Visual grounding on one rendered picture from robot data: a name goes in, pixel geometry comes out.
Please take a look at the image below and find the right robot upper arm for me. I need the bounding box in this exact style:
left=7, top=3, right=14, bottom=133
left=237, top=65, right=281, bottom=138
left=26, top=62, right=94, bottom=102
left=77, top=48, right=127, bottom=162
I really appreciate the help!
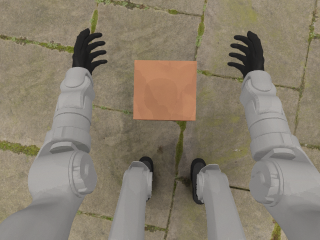
left=249, top=157, right=320, bottom=240

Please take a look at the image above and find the robot right shin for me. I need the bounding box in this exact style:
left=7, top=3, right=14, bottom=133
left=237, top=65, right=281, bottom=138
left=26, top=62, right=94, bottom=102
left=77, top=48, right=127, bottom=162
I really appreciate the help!
left=196, top=164, right=229, bottom=201

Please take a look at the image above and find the robot right hand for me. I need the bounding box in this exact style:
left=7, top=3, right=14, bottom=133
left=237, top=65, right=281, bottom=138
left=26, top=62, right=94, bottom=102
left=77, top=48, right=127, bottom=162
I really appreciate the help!
left=227, top=31, right=265, bottom=79

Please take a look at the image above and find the carton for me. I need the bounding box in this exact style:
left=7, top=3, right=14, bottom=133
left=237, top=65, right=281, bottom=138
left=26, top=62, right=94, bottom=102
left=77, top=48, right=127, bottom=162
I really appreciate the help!
left=133, top=60, right=197, bottom=121

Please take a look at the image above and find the robot left forearm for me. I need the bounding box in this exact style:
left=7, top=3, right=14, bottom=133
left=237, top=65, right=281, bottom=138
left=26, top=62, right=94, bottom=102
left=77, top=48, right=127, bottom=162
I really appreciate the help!
left=28, top=67, right=96, bottom=194

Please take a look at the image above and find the robot left thigh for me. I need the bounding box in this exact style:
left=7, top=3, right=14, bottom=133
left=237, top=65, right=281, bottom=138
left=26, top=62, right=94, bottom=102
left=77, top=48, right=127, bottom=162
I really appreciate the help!
left=108, top=167, right=153, bottom=240

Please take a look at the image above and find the left robot upper arm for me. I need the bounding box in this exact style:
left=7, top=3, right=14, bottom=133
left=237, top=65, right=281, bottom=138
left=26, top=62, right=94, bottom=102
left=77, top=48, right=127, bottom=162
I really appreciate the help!
left=0, top=150, right=98, bottom=240

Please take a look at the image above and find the robot right forearm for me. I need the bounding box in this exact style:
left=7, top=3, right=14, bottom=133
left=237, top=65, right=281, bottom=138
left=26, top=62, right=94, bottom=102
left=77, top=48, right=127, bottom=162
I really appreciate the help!
left=239, top=70, right=316, bottom=168

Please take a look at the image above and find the robot left hand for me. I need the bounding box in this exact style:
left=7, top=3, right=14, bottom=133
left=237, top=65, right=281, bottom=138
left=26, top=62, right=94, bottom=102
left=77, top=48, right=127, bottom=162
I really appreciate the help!
left=72, top=28, right=108, bottom=75

